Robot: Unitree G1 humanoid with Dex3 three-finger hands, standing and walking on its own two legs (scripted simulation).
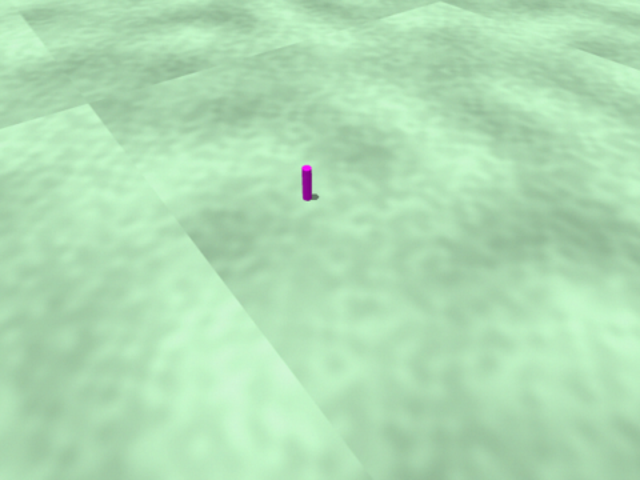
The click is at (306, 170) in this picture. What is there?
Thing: slim round
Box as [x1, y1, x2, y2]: [302, 165, 311, 200]
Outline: 304,165 302,167 303,198 308,200 311,198 311,168 308,165
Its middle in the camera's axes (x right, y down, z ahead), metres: -0.07 -0.28 +1.82
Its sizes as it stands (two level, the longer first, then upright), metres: 0.044 0.044 0.176
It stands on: the floor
